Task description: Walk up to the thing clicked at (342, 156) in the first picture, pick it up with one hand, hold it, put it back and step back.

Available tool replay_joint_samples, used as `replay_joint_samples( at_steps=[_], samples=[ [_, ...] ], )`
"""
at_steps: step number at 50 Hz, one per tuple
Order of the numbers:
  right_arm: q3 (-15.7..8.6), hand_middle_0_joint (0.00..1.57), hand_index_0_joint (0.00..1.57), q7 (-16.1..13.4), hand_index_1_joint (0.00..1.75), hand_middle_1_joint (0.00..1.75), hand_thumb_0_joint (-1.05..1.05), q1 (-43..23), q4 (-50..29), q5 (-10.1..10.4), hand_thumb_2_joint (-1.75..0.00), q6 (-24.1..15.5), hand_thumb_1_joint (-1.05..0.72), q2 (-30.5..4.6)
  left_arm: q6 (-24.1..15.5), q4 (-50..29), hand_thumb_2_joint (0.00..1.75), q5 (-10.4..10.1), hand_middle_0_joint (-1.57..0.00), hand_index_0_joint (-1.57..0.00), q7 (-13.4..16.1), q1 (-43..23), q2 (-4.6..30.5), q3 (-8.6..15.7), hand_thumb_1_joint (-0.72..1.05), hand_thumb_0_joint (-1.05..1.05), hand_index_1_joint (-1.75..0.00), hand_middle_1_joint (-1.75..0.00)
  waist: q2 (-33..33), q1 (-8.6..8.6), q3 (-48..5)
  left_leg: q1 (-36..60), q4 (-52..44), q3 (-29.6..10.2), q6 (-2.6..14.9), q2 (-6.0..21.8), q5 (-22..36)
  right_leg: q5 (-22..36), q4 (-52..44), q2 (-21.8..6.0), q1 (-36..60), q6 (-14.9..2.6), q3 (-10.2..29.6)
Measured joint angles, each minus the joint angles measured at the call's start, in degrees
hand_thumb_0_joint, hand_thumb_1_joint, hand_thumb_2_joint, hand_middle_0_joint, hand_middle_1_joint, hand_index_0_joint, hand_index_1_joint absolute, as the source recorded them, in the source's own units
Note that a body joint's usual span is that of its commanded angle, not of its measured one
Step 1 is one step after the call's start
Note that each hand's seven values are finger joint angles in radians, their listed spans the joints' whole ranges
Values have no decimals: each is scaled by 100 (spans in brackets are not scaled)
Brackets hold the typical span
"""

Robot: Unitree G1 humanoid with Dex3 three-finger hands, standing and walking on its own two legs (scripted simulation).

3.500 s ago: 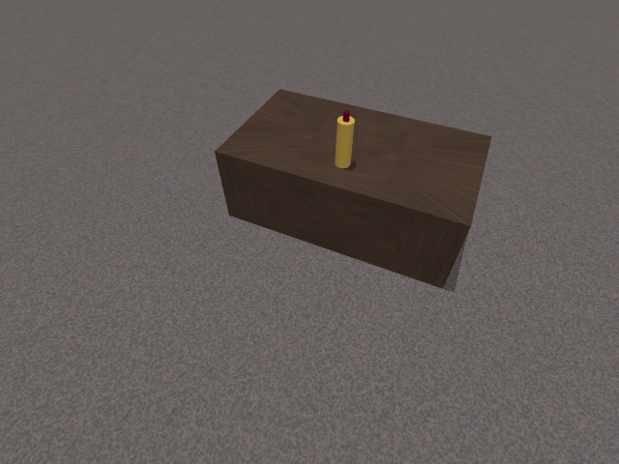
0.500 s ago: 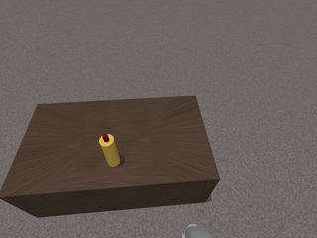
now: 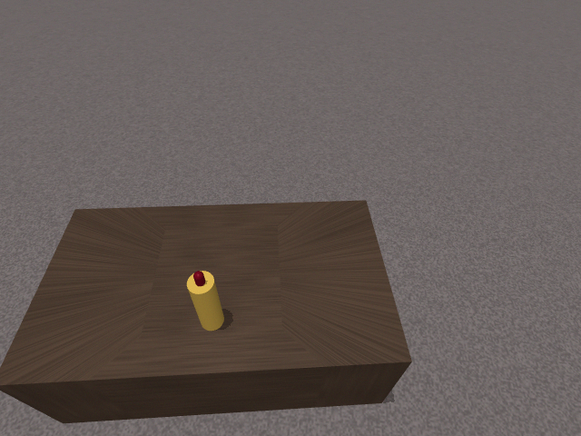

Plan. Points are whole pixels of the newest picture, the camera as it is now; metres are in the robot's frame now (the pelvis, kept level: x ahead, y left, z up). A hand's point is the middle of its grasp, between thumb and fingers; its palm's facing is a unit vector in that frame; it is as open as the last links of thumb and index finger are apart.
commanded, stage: walk up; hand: left
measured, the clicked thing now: (205, 298) +0.49 +0.21 -0.30
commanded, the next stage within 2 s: stand in 0.94 s
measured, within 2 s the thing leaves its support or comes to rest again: neither
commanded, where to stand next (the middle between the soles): +0.05 -0.02 m, yaw +1 degrees
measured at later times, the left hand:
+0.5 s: hand out of the picture +0.08 +0.24 -0.14, palm faces +0.04 -0.94 -0.33, open 7.4 cm
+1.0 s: hand out of the picture +0.10 +0.24 -0.14, palm faces +0.02 -0.95 -0.32, open 7.4 cm
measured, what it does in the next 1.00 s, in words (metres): stands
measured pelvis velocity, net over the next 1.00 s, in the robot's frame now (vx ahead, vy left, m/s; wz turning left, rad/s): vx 0.01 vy -0.01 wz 0.01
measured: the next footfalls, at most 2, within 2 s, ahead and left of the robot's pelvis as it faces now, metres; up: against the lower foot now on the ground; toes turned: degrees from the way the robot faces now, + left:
none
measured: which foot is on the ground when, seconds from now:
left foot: down 0.00-1.00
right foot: down 0.00-1.00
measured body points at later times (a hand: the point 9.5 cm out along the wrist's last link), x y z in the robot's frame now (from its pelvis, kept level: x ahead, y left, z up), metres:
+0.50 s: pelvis +0.01 -0.01 +0.01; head +0.02 -0.02 +0.46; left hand +0.08 +0.29 -0.12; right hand +0.11 -0.31 -0.12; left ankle -0.02 +0.13 -0.73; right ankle +0.06 -0.12 -0.73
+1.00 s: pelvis +0.01 -0.01 +0.01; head +0.02 -0.02 +0.46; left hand +0.10 +0.28 -0.12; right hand +0.08 -0.32 -0.12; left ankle -0.02 +0.13 -0.73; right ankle +0.06 -0.12 -0.73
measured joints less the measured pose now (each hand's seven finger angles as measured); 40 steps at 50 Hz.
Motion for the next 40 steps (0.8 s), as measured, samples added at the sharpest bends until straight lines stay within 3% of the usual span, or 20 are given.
replay_joint_samples(
  at_steps=[19, 40],
  samples=[
    [-61, 20, 21, 22, 30, 30, 0, -496, 368, 4, -89, 105, -90, 9, 29, 690, 90, 54, -21, -20, -14, 17, -68, 54, 90, 0, -30, -30, 209, 102, -71, 517, -1001, -73, -62, 25, 478, 382, -912, 43, 519, -23, -106],
    [-100, 20, 20, -16, 30, 30, 0, -229, 460, -24, -89, 141, -90, 43, 33, 557, 90, 84, -21, -20, 8, -75, -165, 151, 90, 0, -30, -30, 200, -31, -110, 598, -1119, -74, -106, 76, 509, 394, -994, 97, 581, -63, -117]
  ],
)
